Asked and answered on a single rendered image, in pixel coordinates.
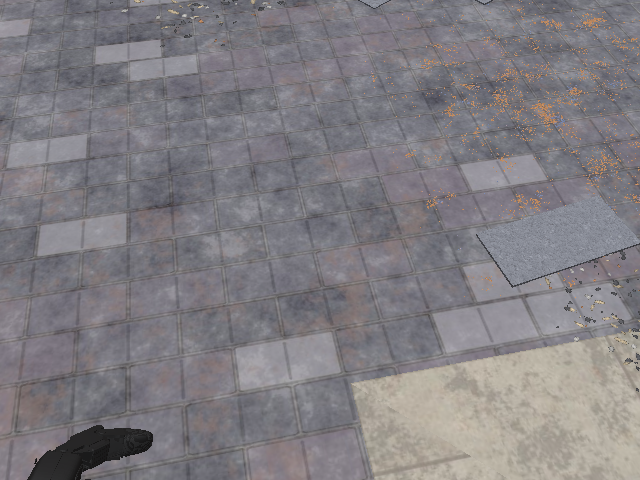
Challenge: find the left robot hand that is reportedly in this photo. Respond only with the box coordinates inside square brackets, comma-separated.
[27, 425, 153, 480]

